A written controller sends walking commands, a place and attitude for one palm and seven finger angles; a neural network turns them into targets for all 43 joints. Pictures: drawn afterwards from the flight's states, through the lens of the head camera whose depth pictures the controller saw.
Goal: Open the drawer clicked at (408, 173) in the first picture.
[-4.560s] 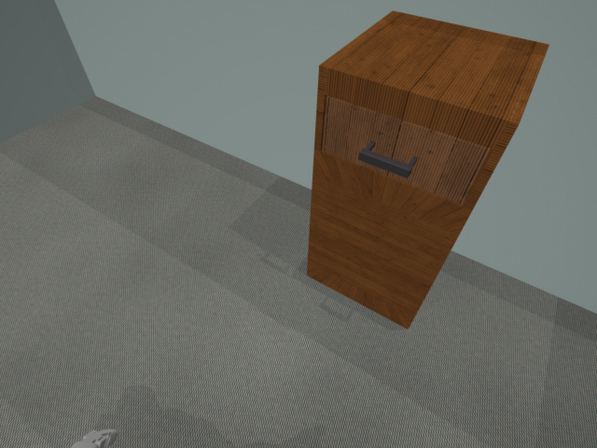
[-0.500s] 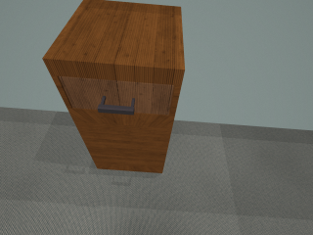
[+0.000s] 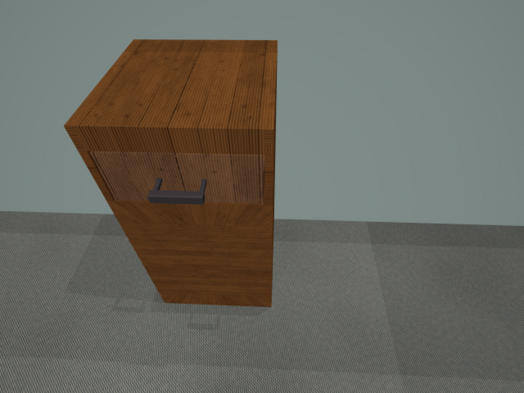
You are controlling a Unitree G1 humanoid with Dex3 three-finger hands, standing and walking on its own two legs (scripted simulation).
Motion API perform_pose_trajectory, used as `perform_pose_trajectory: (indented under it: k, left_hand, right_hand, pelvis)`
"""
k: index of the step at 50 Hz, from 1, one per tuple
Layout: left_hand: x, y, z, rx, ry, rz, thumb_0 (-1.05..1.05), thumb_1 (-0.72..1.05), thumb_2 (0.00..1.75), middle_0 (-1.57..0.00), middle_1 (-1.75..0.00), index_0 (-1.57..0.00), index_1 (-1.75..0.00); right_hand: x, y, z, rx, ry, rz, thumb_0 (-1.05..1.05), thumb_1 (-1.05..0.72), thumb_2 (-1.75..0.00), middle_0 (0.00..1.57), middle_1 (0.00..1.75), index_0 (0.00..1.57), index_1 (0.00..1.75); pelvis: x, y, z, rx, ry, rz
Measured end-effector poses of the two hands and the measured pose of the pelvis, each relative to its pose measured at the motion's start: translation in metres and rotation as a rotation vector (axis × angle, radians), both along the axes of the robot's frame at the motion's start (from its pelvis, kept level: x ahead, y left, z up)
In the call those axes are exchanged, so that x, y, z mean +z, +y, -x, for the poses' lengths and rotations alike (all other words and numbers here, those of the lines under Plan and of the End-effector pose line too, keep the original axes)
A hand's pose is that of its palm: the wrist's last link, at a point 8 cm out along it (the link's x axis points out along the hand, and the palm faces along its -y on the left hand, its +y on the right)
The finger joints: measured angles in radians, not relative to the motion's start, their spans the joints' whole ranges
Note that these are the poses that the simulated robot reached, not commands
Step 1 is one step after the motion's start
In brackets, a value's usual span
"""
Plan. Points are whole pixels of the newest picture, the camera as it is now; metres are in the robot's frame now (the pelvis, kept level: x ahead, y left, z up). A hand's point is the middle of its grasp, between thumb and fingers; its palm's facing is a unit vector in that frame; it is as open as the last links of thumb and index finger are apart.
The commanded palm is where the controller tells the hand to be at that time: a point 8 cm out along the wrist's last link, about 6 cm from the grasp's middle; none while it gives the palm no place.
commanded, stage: come to a stop and stand still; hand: left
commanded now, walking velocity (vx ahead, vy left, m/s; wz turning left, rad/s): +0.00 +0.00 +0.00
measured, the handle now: (179, 190) +0.55 +0.23 -0.06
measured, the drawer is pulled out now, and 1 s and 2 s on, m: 0.00 0.00 0.00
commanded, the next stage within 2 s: look again from close up in 0.24 s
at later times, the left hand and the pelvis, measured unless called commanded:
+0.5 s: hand out of the picture +0.00 +0.17 -0.18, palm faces +0.05 -0.98 -0.20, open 7.4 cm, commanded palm none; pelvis +0.01 +0.01 -0.01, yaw +2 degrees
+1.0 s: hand out of the picture +0.02 +0.26 -0.18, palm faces +0.00 -0.98 -0.19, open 7.4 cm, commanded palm +0.09 +0.30 -0.07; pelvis -0.01 +0.08 -0.01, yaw -1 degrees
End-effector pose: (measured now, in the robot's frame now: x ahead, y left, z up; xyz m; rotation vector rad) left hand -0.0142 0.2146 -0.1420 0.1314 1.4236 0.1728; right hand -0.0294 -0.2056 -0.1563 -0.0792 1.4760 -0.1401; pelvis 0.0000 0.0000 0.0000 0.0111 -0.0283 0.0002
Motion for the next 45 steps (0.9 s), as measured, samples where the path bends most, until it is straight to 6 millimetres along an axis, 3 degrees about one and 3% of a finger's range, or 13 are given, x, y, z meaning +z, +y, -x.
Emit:
perform_pose_trajectory:
  k: [9, 18, 27, 34, 39, 45]
  left_hand:
    - [-0.003, -0.024, 0.02, 0.029, 0.052, 0.044, 0.01, 0.91, 0.9, -0.2, -0.3, -0.2, -0.3]
    - [-0.005, -0.026, 0.014, 0.018, 0.047, 0.054, 0.0, 0.9, 0.9, -0.2, -0.3, -0.2, -0.3]
    - [-0.005, 0.02, -0.011, 0.007, -0.053, -0.022, 0.01, 0.91, 0.9, -0.2, -0.3, -0.2, -0.3]
    - [-0.009, 0.051, -0.034, -0.021, -0.12, -0.022, 0.01, 0.91, 0.9, -0.2, -0.3, -0.2, -0.3]
    - [-0.01, 0.068, -0.043, -0.041, -0.15, -0.014, 0.01, 0.9, 0.9, -0.2, -0.3, -0.2, -0.3]
    - [-0.01, 0.082, -0.039, -0.051, -0.146, 0.0, 0.0, 0.9, 0.9, -0.2, -0.3, -0.2, -0.3]
  right_hand:
    - [0.001, 0.0, 0.012, -0.003, 0.038, -0.005, 0.0, -0.91, -0.9, 0.2, 0.3, 0.2, 0.3]
    - [0.001, 0.004, -0.002, -0.002, 0.014, -0.006, 0.0, -0.91, -0.9, 0.2, 0.3, 0.2, 0.3]
    - [0.0, 0.0, -0.046, 0.042, -0.116, 0.05, 0.01, -0.91, -0.9, 0.2, 0.3, 0.2, 0.3]
    - [0.011, 0.011, -0.076, 0.059, -0.217, 0.093, 0.0, -0.91, -0.9, 0.2, 0.3, 0.2, 0.3]
    - [0.017, 0.027, -0.082, 0.068, -0.255, 0.098, 0.0, -0.91, -0.9, 0.2, 0.3, 0.2, 0.3]
    - [0.019, 0.044, -0.07, 0.065, -0.238, 0.099, 0.0, -0.92, -0.9, 0.2, 0.3, 0.2, 0.3]
  pelvis:
    - [0.0, -0.005, -0.001, 0.003, 0.011, 0.003]
    - [-0.001, -0.004, -0.008, 0.008, 0.019, 0.004]
    - [-0.009, 0.015, -0.013, 0.026, 0.029, 0.016]
    - [-0.01, 0.037, -0.011, 0.003, 0.008, 0.018]
    - [-0.009, 0.053, -0.006, -0.006, 0.001, 0.022]
    - [-0.007, 0.07, 0.0, -0.012, -0.001, 0.023]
